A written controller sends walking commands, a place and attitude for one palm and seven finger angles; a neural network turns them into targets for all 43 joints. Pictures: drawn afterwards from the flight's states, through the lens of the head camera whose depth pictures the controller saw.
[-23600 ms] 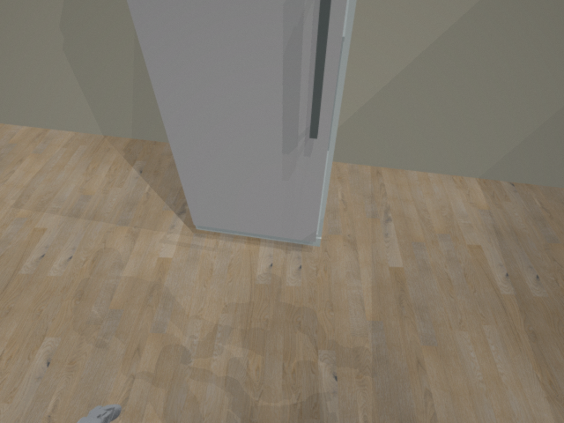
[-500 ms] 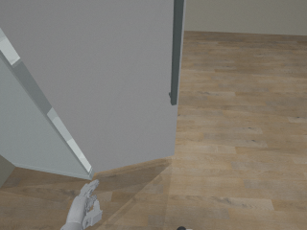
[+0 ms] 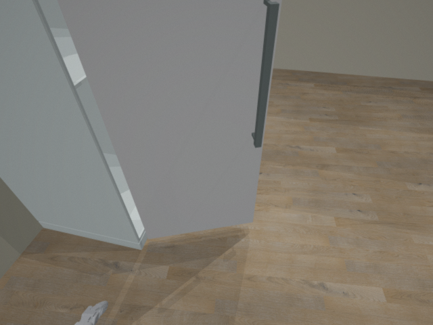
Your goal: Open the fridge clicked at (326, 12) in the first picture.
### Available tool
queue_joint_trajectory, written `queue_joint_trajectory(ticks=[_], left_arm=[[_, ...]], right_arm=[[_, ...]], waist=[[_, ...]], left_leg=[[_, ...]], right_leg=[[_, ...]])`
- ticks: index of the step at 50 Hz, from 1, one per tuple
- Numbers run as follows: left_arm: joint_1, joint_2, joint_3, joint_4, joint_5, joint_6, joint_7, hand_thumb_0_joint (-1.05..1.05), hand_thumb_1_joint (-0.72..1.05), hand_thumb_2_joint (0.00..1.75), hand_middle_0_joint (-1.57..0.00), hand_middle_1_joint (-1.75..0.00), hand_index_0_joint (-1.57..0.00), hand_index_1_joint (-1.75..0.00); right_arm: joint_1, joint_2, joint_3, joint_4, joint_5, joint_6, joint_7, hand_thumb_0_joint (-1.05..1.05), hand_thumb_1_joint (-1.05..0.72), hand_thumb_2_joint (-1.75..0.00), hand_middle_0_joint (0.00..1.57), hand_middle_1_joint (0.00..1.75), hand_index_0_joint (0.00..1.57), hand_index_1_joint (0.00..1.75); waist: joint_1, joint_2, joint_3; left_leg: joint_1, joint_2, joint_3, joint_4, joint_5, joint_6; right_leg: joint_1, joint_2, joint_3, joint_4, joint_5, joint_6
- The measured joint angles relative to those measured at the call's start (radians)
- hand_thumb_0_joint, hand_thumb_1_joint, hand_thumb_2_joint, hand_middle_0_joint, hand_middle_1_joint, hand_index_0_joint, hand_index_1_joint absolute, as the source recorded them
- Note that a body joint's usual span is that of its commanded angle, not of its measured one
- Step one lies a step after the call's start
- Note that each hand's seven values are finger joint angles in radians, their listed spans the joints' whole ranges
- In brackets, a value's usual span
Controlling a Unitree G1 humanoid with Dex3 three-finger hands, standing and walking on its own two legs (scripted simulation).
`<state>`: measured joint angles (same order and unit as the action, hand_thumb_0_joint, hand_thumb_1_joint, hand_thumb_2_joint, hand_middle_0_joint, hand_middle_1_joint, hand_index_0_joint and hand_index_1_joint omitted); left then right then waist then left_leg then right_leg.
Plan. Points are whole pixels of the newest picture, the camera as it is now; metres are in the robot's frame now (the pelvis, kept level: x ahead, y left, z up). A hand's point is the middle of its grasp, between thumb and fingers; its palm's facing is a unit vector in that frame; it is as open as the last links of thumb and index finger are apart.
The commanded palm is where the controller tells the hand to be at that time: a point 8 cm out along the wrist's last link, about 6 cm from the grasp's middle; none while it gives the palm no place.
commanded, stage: stop stepping back and stand still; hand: right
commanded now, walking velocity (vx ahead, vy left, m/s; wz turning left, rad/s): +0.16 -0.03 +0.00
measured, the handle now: (261, 84) +0.75 -0.13 +0.11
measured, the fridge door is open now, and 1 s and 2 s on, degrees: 67 67 67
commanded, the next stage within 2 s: let the arm hang, fingers relaxed in 0.40 s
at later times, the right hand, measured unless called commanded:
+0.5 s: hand out of the picture +0.17 -0.29 +0.15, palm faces +0.50 +0.76 -0.41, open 7.4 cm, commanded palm none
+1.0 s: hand out of the picture -0.03 -0.22 -0.18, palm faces +0.07 +0.97 -0.24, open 7.2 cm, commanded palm none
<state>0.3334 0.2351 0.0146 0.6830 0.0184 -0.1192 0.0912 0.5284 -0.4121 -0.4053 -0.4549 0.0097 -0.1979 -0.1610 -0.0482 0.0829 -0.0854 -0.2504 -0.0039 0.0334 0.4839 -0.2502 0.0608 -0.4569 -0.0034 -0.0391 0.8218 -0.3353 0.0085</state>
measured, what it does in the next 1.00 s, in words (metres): steps on the spot: right foot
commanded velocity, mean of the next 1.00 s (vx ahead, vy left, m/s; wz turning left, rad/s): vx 0.03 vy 0.01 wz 0.00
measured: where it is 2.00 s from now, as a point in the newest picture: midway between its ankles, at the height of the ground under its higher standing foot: outside the picture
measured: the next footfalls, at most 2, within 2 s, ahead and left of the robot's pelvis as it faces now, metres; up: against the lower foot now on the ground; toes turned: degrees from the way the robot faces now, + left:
right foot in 0.08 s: +0.03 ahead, -0.14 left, +0.00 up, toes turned -3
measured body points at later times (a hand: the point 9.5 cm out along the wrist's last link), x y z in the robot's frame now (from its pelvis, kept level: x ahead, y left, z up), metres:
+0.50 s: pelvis -0.02 -0.02 -0.01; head -0.04 -0.02 +0.44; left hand +0.13 +0.21 -0.10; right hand +0.14 -0.33 +0.18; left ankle +0.00 +0.08 -0.74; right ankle -0.01 -0.14 -0.74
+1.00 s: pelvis -0.03 +0.00 +0.00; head +0.00 -0.02 +0.45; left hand +0.01 +0.28 -0.14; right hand -0.03 -0.27 -0.16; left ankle +0.00 +0.10 -0.74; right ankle -0.01 -0.14 -0.74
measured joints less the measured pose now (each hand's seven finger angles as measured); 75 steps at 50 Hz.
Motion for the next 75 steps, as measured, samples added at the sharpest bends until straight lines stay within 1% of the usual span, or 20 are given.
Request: queue_joint_trajectory(ticks=[4, 5, 8, 12, 16, 22, 25, 26, 27, 30, 31, 33, 35, 37, 40, 41, 44, 50, 61, 75], left_arm=[[0.028, 0.03, 0.009, 0.016, -0.003, -0.028, 0.009, 0.01, 0.9, 0.89, -0.2, -0.3, -0.2, -0.3], [0.016, 0.029, 0.012, 0.023, -0.004, -0.031, 0.009, 0.01, 0.9, 0.89, -0.2, -0.3, -0.2, -0.3], [-0.022, 0.001, 0.002, 0.02, -0.007, -0.03, 0.001, 0.01, 0.91, 0.89, -0.2, -0.3, -0.2, -0.3], [-0.033, -0.037, -0.02, -0.022, -0.002, -0.049, -0.006, 0.01, 0.91, 0.89, -0.2, -0.3, -0.2, -0.3], [-0.034, -0.062, -0.039, -0.036, 0.002, -0.051, -0.016, 0.01, 0.9, 0.89, -0.2, -0.3, -0.2, -0.3], [-0.05, -0.04, -0.033, -0.009, 0.001, -0.037, -0.03, 0.01, 0.9, 0.89, -0.2, -0.3, -0.2, -0.3], [-0.063, -0.025, -0.026, 0.008, 0.0, -0.028, -0.029, 0.01, 0.9, 0.89, -0.2, -0.3, -0.2, -0.3], [-0.07, -0.018, -0.018, 0.029, -0.002, -0.044, -0.046, 0.01, 0.9, 0.89, -0.2, -0.3, -0.2, -0.3], [-0.08, -0.002, -0.01, 0.046, -0.003, -0.038, -0.065, 0.01, 0.9, 0.89, -0.2, -0.3, -0.2, -0.3], [-0.126, 0.041, -0.002, 0.08, 0.013, 0.039, -0.085, 0.01, 0.9, 0.89, -0.2, -0.3, -0.2, -0.3], [-0.137, 0.049, -0.002, 0.085, 0.02, 0.057, -0.085, 0.01, 0.9, 0.89, -0.2, -0.3, -0.2, -0.3], [-0.152, 0.056, -0.007, 0.09, 0.024, 0.082, -0.086, 0.01, 0.9, 0.89, -0.2, -0.3, -0.2, -0.3], [-0.159, 0.052, -0.013, 0.1, 0.017, 0.099, -0.09, 0.01, 0.9, 0.89, -0.2, -0.3, -0.2, -0.3], [-0.171, 0.053, -0.007, 0.129, 0.01, 0.117, -0.092, 0.01, 0.91, 0.89, -0.2, -0.3, -0.2, -0.3], [-0.161, 0.057, -0.001, 0.191, 0.009, 0.138, -0.086, 0.0, 0.91, 0.89, -0.2, -0.3, -0.2, -0.3], [-0.154, 0.056, 0.0, 0.216, 0.008, 0.142, -0.084, 0.0, 0.91, 0.89, -0.2, -0.3, -0.2, -0.3], [-0.127, 0.045, 0.0, 0.292, 0.007, 0.153, -0.078, 0.0, 0.91, 0.89, -0.2, -0.3, -0.2, -0.3], [-0.099, 0.038, 0.003, 0.397, 0.007, 0.152, -0.076, 0.0, 0.91, 0.89, -0.2, -0.3, -0.2, -0.3], [-0.163, 0.061, 0.003, 0.438, 0.003, 0.132, -0.082, 0.0, 0.91, 0.89, -0.2, -0.3, -0.2, -0.3], [-0.268, 0.102, -0.005, 0.424, 0.001, 0.115, -0.093, 0.0, 0.91, 0.89, -0.2, -0.3, -0.2, -0.3]], right_arm=[[-0.087, 0.063, 0.031, 0.084, -0.013, 0.01, -0.019, 0.01, -0.89, -0.9, 0.21, 0.3, 0.21, 0.3], [-0.098, 0.066, 0.036, 0.093, -0.014, 0.009, -0.018, 0.02, -0.89, -0.9, 0.21, 0.3, 0.21, 0.3], [-0.071, 0.048, 0.033, 0.096, -0.01, 0.003, -0.007, 0.02, -0.89, -0.9, 0.21, 0.3, 0.21, 0.3], [-0.014, 0.004, 0.022, 0.066, -0.018, -0.013, 0.006, 0.02, -0.89, -0.9, 0.21, 0.3, 0.21, 0.3], [-0.015, -0.018, 0.001, 0.058, -0.018, -0.027, 0.009, 0.02, -0.89, -0.9, 0.21, 0.3, 0.21, 0.3], [-0.044, 0.024, 0.013, 0.065, -0.006, -0.024, 0.008, 0.02, -0.89, -0.9, 0.21, 0.3, 0.21, 0.3], [-0.059, 0.041, 0.026, 0.065, -0.004, -0.021, 0.009, 0.02, -0.89, -0.9, 0.21, 0.3, 0.21, 0.3], [-0.077, 0.035, 0.047, 0.114, -0.011, -0.036, 0.018, 0.01, -0.89, -0.9, 0.21, 0.3, 0.21, 0.3], [-0.114, 0.027, 0.083, 0.197, -0.021, -0.017, 0.042, 0.01, -0.89, -0.9, 0.21, 0.3, 0.2, 0.3], [-0.243, 0.037, 0.203, 0.533, -0.033, 0.135, 0.104, 0.01, -0.9, -0.9, 0.2, 0.3, 0.2, 0.3], [-0.279, 0.048, 0.241, 0.649, -0.034, 0.176, 0.117, 0.01, -0.9, -0.9, 0.2, 0.3, 0.2, 0.3], [-0.324, 0.074, 0.308, 0.851, -0.034, 0.226, 0.136, 0.01, -0.91, -0.9, 0.2, 0.3, 0.19, 0.3], [-0.326, 0.092, 0.363, 0.996, -0.036, 0.236, 0.15, 0.01, -0.91, -0.9, 0.2, 0.3, 0.19, 0.3], [-0.324, 0.136, 0.406, 1.137, -0.04, 0.234, 0.16, 0.01, -0.91, -0.9, 0.2, 0.3, 0.19, 0.3], [-0.307, 0.2, 0.453, 1.295, -0.041, 0.231, 0.174, 0.02, -0.91, -0.9, 0.2, 0.3, 0.2, 0.3], [-0.301, 0.213, 0.45, 1.333, -0.037, 0.227, 0.169, 0.01, -0.92, -0.9, 0.2, 0.3, 0.2, 0.3], [-0.303, 0.196, 0.424, 1.419, -0.032, 0.22, 0.159, 0.01, -0.96, -0.9, 0.21, 0.3, 0.21, 0.3], [-0.313, 0.134, 0.397, 1.53, -0.029, 0.214, 0.164, 0.01, -0.95, -0.9, 0.21, 0.3, 0.21, 0.3], [-0.388, 0.046, 0.381, 1.582, -0.028, 0.198, 0.16, 0.01, -0.92, -0.9, 0.2, 0.3, 0.2, 0.3], [-0.468, 0.062, 0.406, 1.554, -0.031, 0.176, 0.165, 0.01, -0.91, -0.9, 0.2, 0.3, 0.2, 0.3]], waist=[[0.021, -0.063, -0.021], [0.033, -0.069, -0.015], [0.049, -0.049, 0.01], [0.073, -0.05, 0.018], [0.064, -0.063, 0.027], [0.031, -0.09, 0.036], [0.027, -0.081, 0.053], [0.026, -0.077, 0.05], [0.028, -0.079, 0.044], [0.055, -0.105, 0.037], [0.066, -0.11, 0.045], [0.078, -0.106, 0.07], [0.079, -0.068, 0.089], [0.088, -0.066, 0.118], [0.094, -0.07, 0.154], [0.091, -0.067, 0.163], [0.07, -0.051, 0.18], [0.046, -0.063, 0.179], [0.046, -0.095, 0.15], [0.05, -0.089, 0.119]], left_leg=[[-0.022, -0.011, 0.042, 0.047, -0.019, -0.011], [-0.032, -0.009, 0.05, 0.067, -0.027, -0.014], [-0.028, 0.006, 0.025, 0.085, -0.024, -0.022], [-0.035, 0.0, 0.008, 0.092, -0.028, -0.035], [-0.039, -0.013, 0.012, 0.093, -0.019, -0.02], [-0.047, -0.024, 0.022, 0.111, -0.036, -0.007], [-0.033, -0.015, 0.025, 0.119, -0.047, -0.017], [-0.044, -0.005, 0.029, 0.135, -0.048, -0.023], [-0.068, 0.006, 0.029, 0.176, -0.05, -0.033], [-0.155, 0.002, -0.03, 0.391, -0.209, -0.049], [-0.163, -0.003, -0.046, 0.415, -0.233, -0.051], [-0.139, -0.004, -0.059, 0.346, -0.196, -0.054], [-0.08, 0.01, -0.079, 0.189, -0.065, -0.046], [-0.073, -0.004, -0.074, 0.181, -0.078, -0.04], [-0.043, -0.024, -0.05, 0.138, -0.057, -0.033], [-0.032, -0.03, -0.044, 0.118, -0.045, -0.031], [-0.001, -0.036, -0.031, 0.053, -0.011, -0.029], [0.039, -0.041, -0.032, -0.055, 0.048, -0.036], [0.073, -0.015, -0.053, -0.099, 0.066, -0.057], [0.099, 0.003, -0.068, -0.123, 0.065, -0.068]], right_leg=[[0.201, -0.04, 0.017, -0.276, -0.012, -0.034], [0.21, -0.041, 0.023, -0.304, 0.042, -0.024], [0.226, -0.029, -0.001, -0.299, 0.069, 0.01], [0.222, -0.028, -0.008, -0.294, 0.063, 0.01], [0.205, -0.036, 0.004, -0.269, 0.054, 0.01], [0.158, -0.032, 0.02, -0.168, 0.0, -0.019], [0.187, -0.02, 0.014, -0.215, 0.03, -0.015], [0.183, -0.013, 0.014, -0.215, 0.029, -0.012], [0.17, -0.003, 0.017, -0.209, 0.028, -0.013], [0.139, 0.021, 0.039, -0.211, 0.041, -0.026], [0.137, 0.024, 0.048, -0.217, 0.05, -0.027], [0.141, 0.024, 0.053, -0.226, 0.062, -0.02], [0.136, 0.032, 0.037, -0.211, 0.055, -0.006], [0.133, 0.017, 0.043, -0.194, 0.044, 0.004], [0.147, 0.0, 0.071, -0.211, 0.05, -0.004], [0.153, -0.005, 0.079, -0.224, 0.067, -0.001], [0.172, -0.014, 0.093, -0.268, 0.092, 0.018], [0.195, -0.02, 0.094, -0.339, 0.129, 0.013], [0.244, 0.004, 0.071, -0.409, 0.158, -0.007], [0.29, 0.02, 0.056, -0.468, 0.174, -0.016]])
